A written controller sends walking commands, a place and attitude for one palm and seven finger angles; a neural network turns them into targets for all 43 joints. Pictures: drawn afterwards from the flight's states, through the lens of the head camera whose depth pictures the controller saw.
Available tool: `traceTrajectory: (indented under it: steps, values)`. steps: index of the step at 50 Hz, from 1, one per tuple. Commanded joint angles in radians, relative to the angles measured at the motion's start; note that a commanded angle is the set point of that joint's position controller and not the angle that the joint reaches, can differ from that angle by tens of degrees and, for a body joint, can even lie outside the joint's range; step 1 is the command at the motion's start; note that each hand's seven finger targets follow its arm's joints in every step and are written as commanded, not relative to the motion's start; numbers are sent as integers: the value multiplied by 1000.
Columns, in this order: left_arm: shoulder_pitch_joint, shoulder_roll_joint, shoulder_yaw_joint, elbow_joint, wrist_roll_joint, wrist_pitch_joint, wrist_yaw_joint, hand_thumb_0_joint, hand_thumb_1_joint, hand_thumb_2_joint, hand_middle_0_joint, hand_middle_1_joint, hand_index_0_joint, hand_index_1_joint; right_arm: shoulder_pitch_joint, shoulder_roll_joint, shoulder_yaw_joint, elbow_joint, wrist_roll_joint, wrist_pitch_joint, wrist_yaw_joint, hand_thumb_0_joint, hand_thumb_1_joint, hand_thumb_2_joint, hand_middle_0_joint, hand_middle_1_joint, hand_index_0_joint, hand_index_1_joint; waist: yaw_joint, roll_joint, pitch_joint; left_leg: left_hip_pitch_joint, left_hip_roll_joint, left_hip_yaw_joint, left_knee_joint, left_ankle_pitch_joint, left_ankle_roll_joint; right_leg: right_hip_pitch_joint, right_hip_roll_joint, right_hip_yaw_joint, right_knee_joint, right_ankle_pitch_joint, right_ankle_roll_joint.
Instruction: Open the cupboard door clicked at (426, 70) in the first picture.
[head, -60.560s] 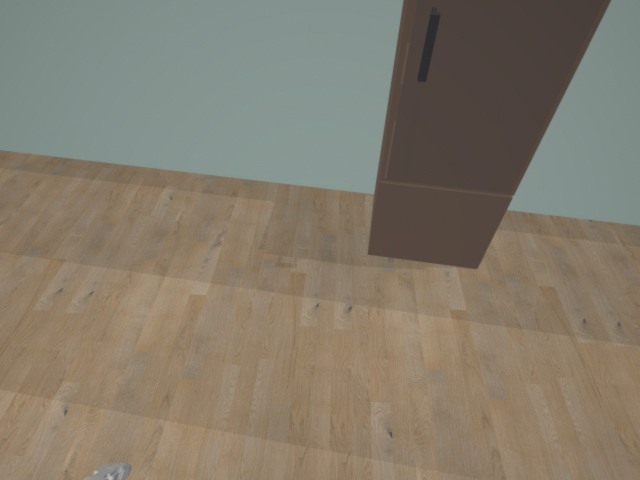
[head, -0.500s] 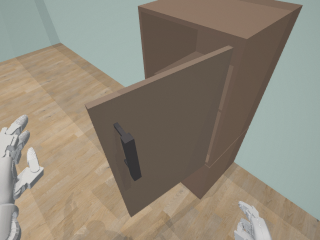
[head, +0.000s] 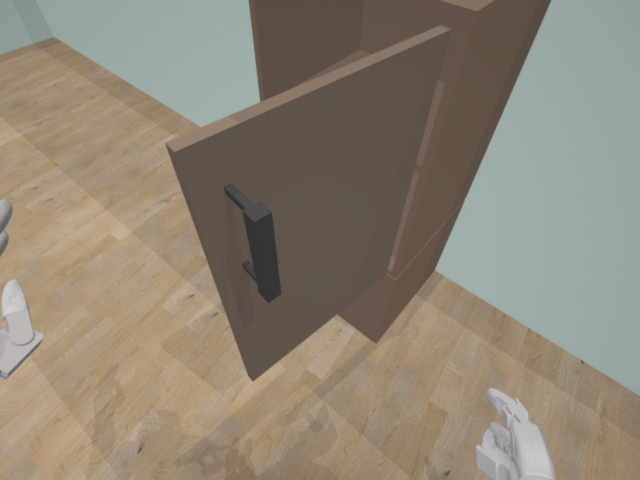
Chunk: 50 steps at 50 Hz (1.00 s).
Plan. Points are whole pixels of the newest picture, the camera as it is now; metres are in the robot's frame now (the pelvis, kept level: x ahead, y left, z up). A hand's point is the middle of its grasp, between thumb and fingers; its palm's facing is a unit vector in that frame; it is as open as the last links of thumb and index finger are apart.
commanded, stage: step back with the hand held close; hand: left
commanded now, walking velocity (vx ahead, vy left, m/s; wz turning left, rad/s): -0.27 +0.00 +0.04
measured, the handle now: (253, 246) +0.35 +0.11 +0.11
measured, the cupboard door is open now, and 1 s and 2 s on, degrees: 81 81 81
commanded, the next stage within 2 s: stop stepping back and stand still in 0.52 s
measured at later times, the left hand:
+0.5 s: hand out of the picture +0.11 +0.27 +0.18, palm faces +0.47 -0.76 -0.45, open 7.5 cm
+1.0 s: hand out of the picture +0.01 +0.24 +0.17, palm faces +0.36 -0.75 -0.55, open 7.4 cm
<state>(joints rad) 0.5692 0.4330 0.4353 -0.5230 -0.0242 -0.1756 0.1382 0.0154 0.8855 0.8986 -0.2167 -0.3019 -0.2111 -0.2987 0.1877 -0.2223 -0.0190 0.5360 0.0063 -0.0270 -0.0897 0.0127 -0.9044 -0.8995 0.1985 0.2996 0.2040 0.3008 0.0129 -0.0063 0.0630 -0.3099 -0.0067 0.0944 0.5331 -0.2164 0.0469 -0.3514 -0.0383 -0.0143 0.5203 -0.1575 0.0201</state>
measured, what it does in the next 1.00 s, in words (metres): walks backwards: right foot, then left foot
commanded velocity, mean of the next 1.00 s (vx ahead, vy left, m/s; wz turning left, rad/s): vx -0.13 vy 0.02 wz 0.01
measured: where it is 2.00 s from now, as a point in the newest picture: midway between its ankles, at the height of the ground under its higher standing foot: outside the picture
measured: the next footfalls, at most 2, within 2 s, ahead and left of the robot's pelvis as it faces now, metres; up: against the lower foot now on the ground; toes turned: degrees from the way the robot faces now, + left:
right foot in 0.54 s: -0.16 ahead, -0.11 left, +0.00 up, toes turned +3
left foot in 0.72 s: -0.05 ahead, +0.07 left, +0.00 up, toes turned +0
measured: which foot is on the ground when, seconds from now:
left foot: down 0.00-0.54, up 0.56-0.70, down 0.72-0.98, up 1.00-1.00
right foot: down 0.00-0.24, up 0.26-0.52, down 0.54-1.00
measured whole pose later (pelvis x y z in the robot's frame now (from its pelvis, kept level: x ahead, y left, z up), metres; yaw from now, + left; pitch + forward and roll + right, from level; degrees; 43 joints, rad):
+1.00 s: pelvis -0.18 -0.02 +0.00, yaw -1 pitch -1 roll +0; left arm 0.63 0.46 0.44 -0.53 -0.03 -0.17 0.14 0.02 0.89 0.90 -0.22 -0.30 -0.21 -0.30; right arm 0.23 -0.21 0.00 0.59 -0.01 -0.10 -0.07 0.01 -0.90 -0.90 0.20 0.30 0.21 0.30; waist -0.01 -0.01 0.03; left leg -0.38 -0.03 0.03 0.55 -0.24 0.02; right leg -0.25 0.01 -0.09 0.51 -0.29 -0.04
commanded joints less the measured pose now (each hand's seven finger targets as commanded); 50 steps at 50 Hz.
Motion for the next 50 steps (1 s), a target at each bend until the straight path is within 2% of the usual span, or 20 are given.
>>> traceTrajectory:
  steps: [1, 8, 11, 12, 13, 16, 23, 25, 27, 28, 31, 34, 35, 36, 38, 40, 46, 47, 49, 50]
  values:
    - [-51, 131, 115, -166, 17, -79, 28, 0, 900, 900, -200, -300, -200, -300, -74, -137, -44, -157, 4, -74, -6, 0, -900, -900, 200, 300, 200, 300, -5, 59, -96, -308, 150, -180, -204, -357, 46, 249, -21, 91, 48, -29, -14]
    - [-119, 156, 95, -234, 14, -99, 51, 0, 900, 900, -200, -300, -200, -300, -42, -106, -23, -104, -9, -96, -1, 0, -900, -900, 200, 300, 200, 300, -24, -92, -115, 77, 38, -121, 164, -245, -12, -226, -181, 190, -207, -366, -97]
    - [-110, 163, 122, -270, 12, -111, 61, 0, 900, 900, -200, -300, -200, -300, -51, -129, -23, -123, -11, -106, -13, 0, -900, -900, 200, 300, 200, 300, -21, 121, -103, -71, 139, -269, -103, -382, 28, -134, -61, 93, 11, -347, -37]
    - [-113, 169, 145, -284, 20, -114, 63, 0, 900, 900, -200, -300, -200, -300, -74, -148, -29, -133, -19, -113, -19, 0, -900, -900, 200, 300, 200, 300, -15, 316, -100, -273, 263, -437, -345, -558, 70, 40, 39, 20, 283, -277, 0]
    - [-126, 175, 167, -293, 34, -119, 69, 0, 900, 900, -200, -300, -200, -300, -62, -125, -30, -128, -30, -125, -22, 0, -900, -900, 200, 300, 200, 300, -15, 374, -117, -392, 364, -543, -479, -600, 117, 149, 89, 16, 586, -264, 11]
    - [-78, 167, 160, -213, 16, -112, 63, 0, 900, 900, -200, -300, -200, -300, -60, -113, -53, -93, -10, -143, 3, 0, -900, -900, 200, 300, 200, 300, -11, 141, -157, -212, 327, -388, -359, -355, 112, 35, 80, 59, 667, -315, -5]
    - [-68, 101, 46, -234, -21, -73, 42, 0, 900, 900, -200, -300, -200, -300, -66, -106, -27, -51, -12, -157, 32, 0, -900, -900, 200, 300, 200, 300, -6, 284, -172, 1, 207, -221, -411, -189, -11, 173, 102, -84, 9, -359, -42]
    - [-78, 137, 59, -234, -27, -79, 28, 0, 900, 900, -200, -300, -200, -300, -55, -100, -28, -41, -9, -148, 37, 0, -900, -900, 200, 300, 200, 300, -2, 143, -204, 107, 138, -134, -242, -36, -67, 159, 29, -24, -273, -187, -77]
    - [-78, 227, 119, -251, -39, -94, 28, 0, 900, 900, -200, -300, -200, -300, -83, -73, -15, -33, -4, -124, 25, 0, -900, -900, 200, 300, 200, 300, 16, -160, -206, 103, 24, -62, 218, -115, -84, -11, -259, 211, -317, 189, -163]
    - [-112, 254, 143, -266, -42, -110, 27, 0, 900, 900, -200, -300, -200, -300, -128, -61, -1, -55, -8, -136, 15, 0, -900, -900, 200, 300, 200, 300, 32, -173, -167, -32, 4, -60, 372, -227, -75, 26, -306, 191, -259, 460, -169]
    - [-63, 213, 148, -196, -15, -74, 4, 0, 900, 900, -200, -300, -200, -300, -135, -58, 3, -92, 12, -128, 0, 0, -900, -900, 200, 300, 200, 300, 18, -278, -206, -190, 1, -35, 285, -173, -68, 326, -214, 53, -50, 1012, -99]
    - [8, 173, 136, -210, -31, -53, 10, 0, 900, 900, -200, -300, -200, -300, -126, -74, 18, -91, 7, -119, -26, 0, -900, -900, 200, 300, 200, 300, -27, 30, -249, 124, -17, 9, -103, 258, -40, 243, -108, -20, 113, 786, -37]
    - [24, 176, 132, -239, -37, -52, 15, 0, 900, 900, -200, -300, -200, -300, -104, -105, 6, -91, 5, -123, -22, 0, -900, -900, 200, 300, 200, 300, -16, 176, -295, 281, 99, -109, -132, 657, 1, 139, -42, -39, 204, 454, 0]
    - [32, 181, 127, -268, -34, -57, 19, 0, 900, 900, -200, -300, -200, -300, -58, -118, -12, -88, 2, -134, -5, 0, -900, -900, 200, 300, 200, 300, -5, 279, -336, 406, 226, -260, -122, 949, 56, 15, 18, -9, 289, -140, 0]
    - [37, 139, 97, -193, -37, -66, 10, 0, 900, 900, -200, -300, -200, -300, -22, -133, -29, -70, 10, -157, 18, 0, -900, -900, 200, 300, 200, 300, -9, 185, -219, 299, 272, -317, -215, 630, 94, -24, 64, 34, 329, -460, -16]
    - [42, 193, 151, -217, -27, -50, 26, 0, 900, 900, -200, -300, -200, -300, -44, -110, -17, -76, -6, -168, 11, 0, -900, -900, 200, 300, 200, 300, -12, 211, -179, 177, 262, -352, -286, 379, 81, 17, 32, 9, 282, -360, -8]
    - [76, 165, 128, -190, -8, -49, 31, 0, 900, 900, -200, -300, -200, -300, -89, -116, -21, -107, -7, -133, 9, 0, -900, -900, 200, 300, 200, 300, -12, 201, -84, -249, 124, -173, -359, -407, -3, 362, 47, -85, -24, -269, -36]
    - [56, 178, 130, -180, -3, -54, 27, 0, 900, 900, -200, -300, -200, -300, -91, -112, -25, -110, -10, -125, 10, 0, -900, -900, 200, 300, 200, 300, -14, 124, -76, -218, 75, -133, -236, -363, -22, 308, 4, -29, -132, -306, -57]
    - [-11, 196, 123, -161, -14, -59, 20, 0, 900, 900, -200, -300, -200, -300, -91, -113, -37, -85, -10, -105, 8, 0, -900, -900, 200, 300, 200, 300, -12, -215, -58, -106, -17, -105, 350, -185, -56, -52, -330, 444, -438, -577, -190]
    - [-79, 191, 115, -165, -15, -66, 20, 0, 900, 900, -200, -300, -200, -300, -75, -119, -39, -53, -18, -110, 6, 0, -900, -900, 200, 300, 200, 300, -14, -202, -53, -148, -3, -120, 504, -167, -61, -80, -346, 442, -437, -561, -199]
